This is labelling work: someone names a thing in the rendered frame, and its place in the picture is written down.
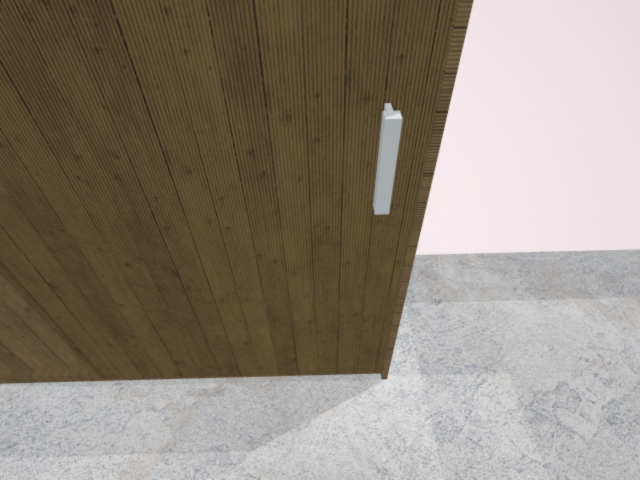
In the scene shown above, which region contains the handle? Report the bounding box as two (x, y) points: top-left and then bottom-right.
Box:
(373, 103), (403, 215)

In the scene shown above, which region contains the wardrobe door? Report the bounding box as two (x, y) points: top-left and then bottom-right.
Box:
(0, 0), (457, 380)
(0, 272), (88, 370)

